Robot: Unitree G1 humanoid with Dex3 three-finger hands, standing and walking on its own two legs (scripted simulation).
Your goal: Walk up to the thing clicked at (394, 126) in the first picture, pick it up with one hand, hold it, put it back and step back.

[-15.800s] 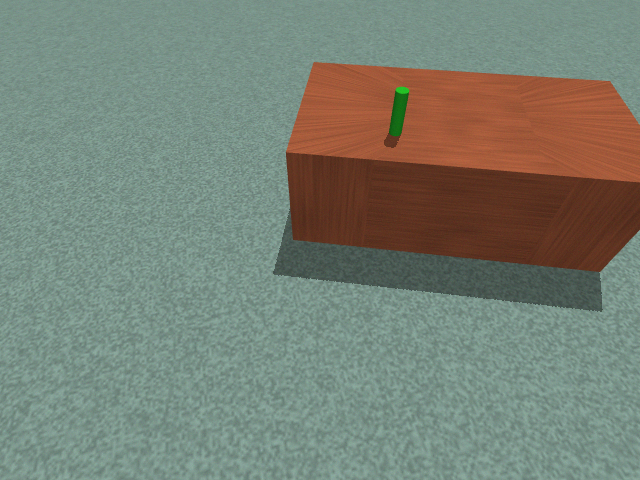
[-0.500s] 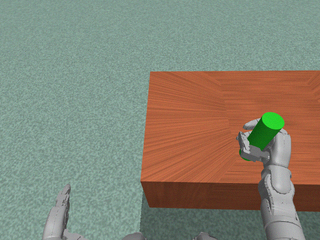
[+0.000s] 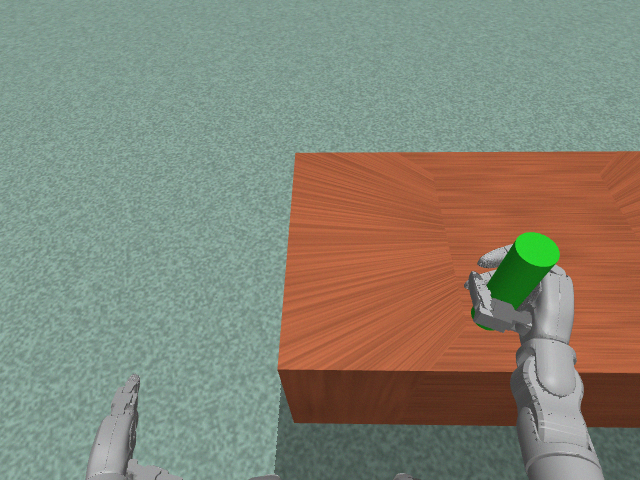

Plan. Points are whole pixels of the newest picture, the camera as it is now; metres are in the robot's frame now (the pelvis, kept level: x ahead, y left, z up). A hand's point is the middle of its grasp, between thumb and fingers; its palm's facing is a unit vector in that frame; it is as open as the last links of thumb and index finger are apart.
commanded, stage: hold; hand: right
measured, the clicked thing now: (508, 286) +0.34 -0.19 +0.06
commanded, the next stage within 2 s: none
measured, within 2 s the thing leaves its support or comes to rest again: neither
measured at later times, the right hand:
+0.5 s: hand (492, 295) +0.33 -0.17 +0.05, palm faces +0.22 +0.97 +0.01, open 5.4 cm
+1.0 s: hand (492, 294) +0.33 -0.18 +0.05, palm faces +0.22 +0.97 +0.01, open 5.4 cm
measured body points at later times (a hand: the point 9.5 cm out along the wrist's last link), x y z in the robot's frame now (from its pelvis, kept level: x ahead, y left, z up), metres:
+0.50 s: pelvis +0.00 +0.00 +0.00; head +0.03 +0.00 +0.45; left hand +0.15 +0.27 -0.05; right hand +0.31 -0.23 +0.05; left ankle -0.01 +0.13 -0.70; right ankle +0.02 -0.12 -0.70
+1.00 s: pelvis +0.00 +0.00 +0.00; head +0.03 -0.01 +0.45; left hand +0.15 +0.27 -0.05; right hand +0.31 -0.23 +0.05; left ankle -0.01 +0.13 -0.70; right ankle +0.02 -0.12 -0.70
